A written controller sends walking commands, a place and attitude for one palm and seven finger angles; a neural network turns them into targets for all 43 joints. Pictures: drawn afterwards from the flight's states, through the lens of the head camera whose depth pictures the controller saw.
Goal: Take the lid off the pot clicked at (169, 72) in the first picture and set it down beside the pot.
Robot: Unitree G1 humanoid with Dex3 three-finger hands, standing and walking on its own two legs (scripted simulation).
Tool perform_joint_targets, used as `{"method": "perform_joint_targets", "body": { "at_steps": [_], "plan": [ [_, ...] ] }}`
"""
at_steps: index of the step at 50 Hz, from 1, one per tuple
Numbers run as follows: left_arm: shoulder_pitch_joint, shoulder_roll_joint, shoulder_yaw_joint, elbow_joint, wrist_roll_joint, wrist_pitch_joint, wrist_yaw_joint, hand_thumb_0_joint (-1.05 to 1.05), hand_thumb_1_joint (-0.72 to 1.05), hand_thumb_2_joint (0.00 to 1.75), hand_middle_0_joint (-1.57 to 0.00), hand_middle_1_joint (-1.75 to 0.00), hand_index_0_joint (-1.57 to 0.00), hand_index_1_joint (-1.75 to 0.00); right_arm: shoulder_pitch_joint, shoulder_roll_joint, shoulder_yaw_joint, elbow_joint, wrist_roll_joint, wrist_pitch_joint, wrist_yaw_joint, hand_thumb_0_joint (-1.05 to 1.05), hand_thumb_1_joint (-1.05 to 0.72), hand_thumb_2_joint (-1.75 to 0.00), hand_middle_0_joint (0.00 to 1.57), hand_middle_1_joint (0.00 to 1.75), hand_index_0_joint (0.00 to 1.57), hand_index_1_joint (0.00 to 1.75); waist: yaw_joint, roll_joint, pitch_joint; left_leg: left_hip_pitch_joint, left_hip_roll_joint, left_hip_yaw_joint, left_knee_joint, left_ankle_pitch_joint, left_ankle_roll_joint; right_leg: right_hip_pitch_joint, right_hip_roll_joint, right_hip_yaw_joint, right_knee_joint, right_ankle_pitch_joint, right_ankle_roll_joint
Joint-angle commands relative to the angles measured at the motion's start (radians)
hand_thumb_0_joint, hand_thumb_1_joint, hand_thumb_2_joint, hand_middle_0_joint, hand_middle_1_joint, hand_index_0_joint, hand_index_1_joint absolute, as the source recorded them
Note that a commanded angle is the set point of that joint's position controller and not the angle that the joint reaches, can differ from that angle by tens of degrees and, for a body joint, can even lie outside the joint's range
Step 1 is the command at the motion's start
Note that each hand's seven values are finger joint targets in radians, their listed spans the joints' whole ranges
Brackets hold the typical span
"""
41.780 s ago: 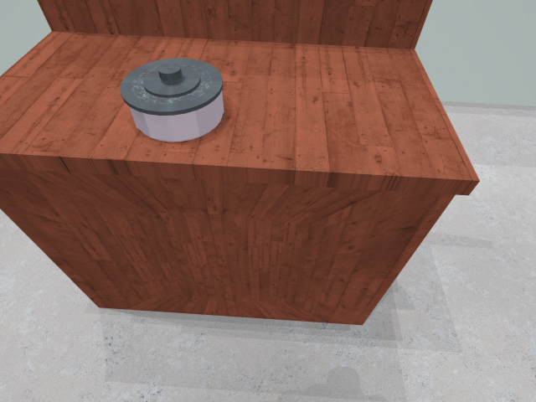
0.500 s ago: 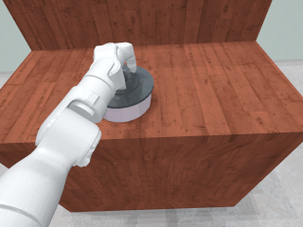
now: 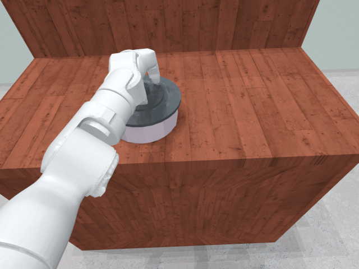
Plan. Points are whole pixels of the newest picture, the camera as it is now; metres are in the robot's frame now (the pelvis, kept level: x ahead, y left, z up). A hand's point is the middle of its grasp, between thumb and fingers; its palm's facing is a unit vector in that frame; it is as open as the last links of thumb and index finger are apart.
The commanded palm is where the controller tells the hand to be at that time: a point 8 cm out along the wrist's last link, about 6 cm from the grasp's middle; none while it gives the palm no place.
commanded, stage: lower the open fingers around the knob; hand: left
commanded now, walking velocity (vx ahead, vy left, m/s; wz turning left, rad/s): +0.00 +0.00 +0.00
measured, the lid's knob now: (140, 90) +0.49 +0.07 +0.16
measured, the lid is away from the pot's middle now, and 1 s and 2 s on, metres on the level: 0.01 0.01 0.01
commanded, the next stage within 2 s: raise the hand to come down again in 0.08 s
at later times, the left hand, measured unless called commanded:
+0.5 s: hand (141, 85) +0.48 +0.07 +0.18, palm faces -0.29 -0.05 -0.96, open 10.5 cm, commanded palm +0.47 +0.08 +0.24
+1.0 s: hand (134, 83) +0.47 +0.08 +0.20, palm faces -0.29 -0.04 -0.96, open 10.5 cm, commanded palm +0.47 +0.08 +0.26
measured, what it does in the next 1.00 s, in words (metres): stands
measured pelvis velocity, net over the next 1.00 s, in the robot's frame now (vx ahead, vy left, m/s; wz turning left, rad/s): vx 0.00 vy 0.00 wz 0.00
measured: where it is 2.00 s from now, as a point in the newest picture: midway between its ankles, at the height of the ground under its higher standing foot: outside the picture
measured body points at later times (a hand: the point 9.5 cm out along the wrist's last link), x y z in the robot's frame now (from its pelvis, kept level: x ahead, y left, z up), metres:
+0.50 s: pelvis +0.01 +0.00 +0.00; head +0.03 -0.02 +0.45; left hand +0.49 +0.07 +0.23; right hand +0.07 -0.27 -0.14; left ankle +0.02 +0.09 -0.74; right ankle -0.04 -0.11 -0.74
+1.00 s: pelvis +0.00 +0.00 +0.00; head +0.01 -0.03 +0.45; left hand +0.47 +0.08 +0.25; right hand +0.12 -0.26 -0.13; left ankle +0.02 +0.09 -0.74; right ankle -0.04 -0.11 -0.74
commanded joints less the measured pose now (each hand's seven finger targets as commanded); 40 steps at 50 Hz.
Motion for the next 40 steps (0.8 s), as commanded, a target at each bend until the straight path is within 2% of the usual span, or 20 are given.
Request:
{"method": "perform_joint_targets", "body": {
  "at_steps": [1,3,9,10,11,12,14,17,21,23,25,27,28,30,31,32,33,36,38,40],
  "plan": [
    [-0.43,0.153,0.038,-0.095,0.012,-0.001,0.018,0.0,-0.24,1.22,-0.78,-0.08,-0.78,-0.08,-0.008,-0.137,-0.044,-0.098,-0.005,-0.022,-0.003,0.0,-0.9,-0.9,0.2,0.3,0.2,0.3,-0.009,-0.144,-0.265,0.246,-0.015,0.003,-0.012,0.164,0.035,-0.032,0.036,-0.044,-0.065,0.321,-0.011],
    [-0.425,0.124,0.016,-0.109,0.015,-0.004,0.013,0.0,-0.24,1.22,-0.78,-0.08,-0.78,-0.08,-0.019,-0.13,-0.042,-0.108,-0.005,-0.022,0.001,0.0,-0.9,-0.9,0.2,0.3,0.2,0.3,-0.008,-0.133,-0.294,0.268,-0.016,-0.002,-0.001,0.191,0.035,-0.037,0.039,-0.046,-0.054,0.33,-0.013],
    [-0.454,0.161,0.043,-0.027,0.0,0.018,0.009,0.0,-0.24,1.22,-0.78,-0.08,-0.78,-0.08,-0.001,-0.142,-0.038,-0.084,-0.003,-0.025,-0.009,0.0,-0.9,-0.9,0.2,0.3,0.2,0.3,-0.031,-0.205,-0.218,0.206,-0.024,0.006,-0.011,0.125,0.043,-0.052,0.039,-0.04,-0.075,0.31,-0.003],
    [-0.457,0.211,0.089,-0.183,0.009,-0.068,0.041,0.0,-0.24,1.21,-0.77,-0.11,-0.77,-0.11,0.016,-0.146,-0.039,-0.109,0.0,-0.037,-0.01,0.0,-0.9,-0.9,0.2,0.3,0.2,0.3,-0.047,-0.242,-0.206,0.188,-0.005,-0.003,-0.001,0.134,0.043,-0.055,0.032,-0.029,-0.071,0.282,0.002],
    [-0.426,0.21,0.089,-0.15,0.018,-0.102,0.06,0.0,-0.23,1.2,-0.76,-0.13,-0.76,-0.13,0.011,-0.148,-0.044,-0.105,-0.011,-0.04,-0.016,0.0,-0.9,-0.9,0.2,0.3,0.2,0.3,-0.03,-0.216,-0.235,0.196,-0.004,0.004,0.005,0.151,0.043,-0.041,0.028,-0.02,-0.065,0.297,-0.004],
    [-0.395,0.192,0.075,-0.119,0.031,-0.113,0.069,0.0,-0.23,1.19,-0.75,-0.15,-0.75,-0.15,0.008,-0.146,-0.044,-0.102,-0.008,-0.036,-0.016,0.0,-0.9,-0.9,0.2,0.3,0.2,0.3,-0.036,-0.206,-0.233,0.193,-0.003,0.006,0.006,0.146,0.042,-0.054,0.029,-0.024,-0.058,0.284,-0.005],
    [-0.348,0.202,0.079,-0.18,0.037,-0.131,0.082,0.0,-0.22,1.17,-0.72,-0.2,-0.72,-0.2,0.006,-0.137,-0.048,-0.117,0.001,-0.031,-0.006,0.0,-0.9,-0.9,0.2,0.3,0.2,0.3,-0.001,-0.159,-0.284,0.223,0.005,0.013,0.003,0.18,0.035,-0.03,0.031,-0.031,-0.05,0.284,-0.011],
    [-0.444,0.236,0.086,-0.306,0.045,-0.149,0.115,0.0,-0.2,1.14,-0.69,-0.27,-0.69,-0.27,-0.001,-0.124,-0.055,-0.134,0.002,-0.031,0.007,0.0,-0.9,-0.9,0.2,0.3,0.2,0.3,0.011,-0.067,-0.406,0.307,0.01,0.012,0.013,0.27,0.035,0.014,0.03,-0.027,-0.039,0.346,-0.017],
    [-0.492,0.229,0.09,-0.301,0.023,-0.113,0.157,0.0,-0.19,1.12,-0.66,-0.33,-0.66,-0.33,0.005,-0.126,-0.063,-0.113,0.011,-0.035,0.016,0.0,-0.9,-0.9,0.2,0.3,0.2,0.3,0.004,-0.071,-0.366,0.316,0.008,0.011,0.012,0.298,0.037,-0.002,0.04,-0.035,-0.053,0.373,-0.019],
    [-0.444,0.237,0.094,-0.223,0.034,-0.084,0.16,0.0,-0.19,1.11,-0.65,-0.35,-0.65,-0.35,-0.004,-0.125,-0.055,-0.1,0.014,-0.032,0.018,0.0,-0.9,-0.9,0.2,0.3,0.2,0.3,0.007,-0.119,-0.311,0.269,0.004,0.014,0.001,0.262,0.037,-0.004,0.044,-0.036,-0.055,0.358,-0.016],
    [-0.464,0.285,0.123,-0.297,0.029,-0.079,0.156,0.0,-0.19,1.11,-0.64,-0.36,-0.64,-0.36,-0.021,-0.126,-0.054,-0.112,0.013,-0.036,0.019,0.0,-0.9,-0.9,0.2,0.3,0.2,0.3,0.021,-0.13,-0.374,0.288,0.0,0.019,0.002,0.3,0.04,0.053,0.036,-0.026,-0.047,0.42,-0.012],
    [-0.475,0.247,0.086,-0.357,0.033,-0.093,0.14,0.0,-0.19,1.11,-0.64,-0.37,-0.64,-0.37,-0.038,-0.118,-0.058,-0.124,0.01,-0.042,0.02,0.0,-0.9,-0.9,0.2,0.3,0.2,0.3,0.02,-0.096,-0.441,0.343,-0.002,0.016,0.024,0.377,0.041,0.067,0.031,-0.02,-0.035,0.483,-0.013],
    [-0.459,0.19,0.048,-0.365,0.029,-0.091,0.131,0.0,-0.19,1.11,-0.64,-0.38,-0.64,-0.38,-0.041,-0.112,-0.059,-0.125,0.013,-0.045,0.023,0.0,-0.9,-0.9,0.2,0.3,0.2,0.3,0.013,-0.091,-0.434,0.365,0.0,0.014,0.034,0.416,0.042,0.046,0.033,-0.025,-0.033,0.495,-0.012],
    [-0.387,0.187,0.049,-0.302,0.027,-0.067,0.116,0.0,-0.19,1.11,-0.64,-0.38,-0.64,-0.38,-0.044,-0.119,-0.059,-0.117,0.014,-0.036,0.027,0.0,-0.9,-0.9,0.2,0.3,0.2,0.3,0.015,-0.138,-0.359,0.335,0.0,0.015,0.024,0.376,0.04,0.026,0.039,-0.033,-0.048,0.456,-0.009],
    [-0.368,0.226,0.089,-0.278,0.012,-0.063,0.109,0.0,-0.19,1.11,-0.64,-0.38,-0.64,-0.38,-0.028,-0.13,-0.063,-0.11,0.008,-0.031,0.024,0.0,-0.9,-0.9,0.2,0.3,0.2,0.3,0.02,-0.167,-0.332,0.306,-0.003,0.018,0.016,0.36,0.041,0.05,0.034,-0.033,-0.059,0.48,-0.009],
    [-0.414,0.281,0.116,-0.315,0.012,-0.064,0.102,0.0,-0.19,1.11,-0.64,-0.37,-0.64,-0.37,-0.044,-0.132,-0.056,-0.116,0.01,-0.029,0.021,0.0,-0.9,-0.9,0.2,0.3,0.2,0.3,0.019,-0.173,-0.345,0.298,-0.01,0.025,0.007,0.328,0.044,0.071,0.029,-0.024,-0.059,0.484,-0.004],
    [-0.466,0.287,0.113,-0.367,0.007,-0.074,0.096,0.0,-0.19,1.11,-0.64,-0.37,-0.64,-0.37,-0.06,-0.124,-0.051,-0.125,0.012,-0.034,0.017,0.0,-0.9,-0.9,0.2,0.3,0.2,0.3,0.019,-0.18,-0.37,0.305,-0.014,0.025,0.009,0.34,0.047,0.091,0.026,-0.019,-0.052,0.514,-0.004],
    [-0.525,0.223,0.062,-0.441,0.001,-0.101,0.095,0.0,-0.2,1.12,-0.65,-0.35,-0.65,-0.35,-0.057,-0.113,-0.055,-0.127,0.011,-0.051,0.014,0.0,-0.9,-0.9,0.2,0.3,0.2,0.3,0.01,-0.111,-0.396,0.376,-0.008,0.012,0.025,0.413,0.045,0.055,0.026,-0.023,-0.047,0.526,-0.009],
    [-0.477,0.205,0.053,-0.402,0.017,-0.096,0.099,0.0,-0.2,1.12,-0.65,-0.35,-0.65,-0.35,-0.065,-0.108,-0.052,-0.122,0.012,-0.054,0.02,0.0,-0.9,-0.9,0.2,0.3,0.2,0.3,0.016,-0.111,-0.367,0.384,-0.003,0.007,0.022,0.408,0.04,0.02,0.035,-0.032,-0.045,0.472,-0.012],
    [-0.377,0.253,0.099,-0.307,0.022,-0.074,0.099,0.0,-0.2,1.12,-0.65,-0.34,-0.65,-0.34,-0.069,-0.115,-0.047,-0.115,0.01,-0.037,0.021,0.0,-0.9,-0.9,0.2,0.3,0.2,0.3,0.033,-0.159,-0.318,0.321,-0.006,0.015,0.004,0.351,0.035,0.043,0.032,-0.033,-0.053,0.449,-0.014]
  ]
}}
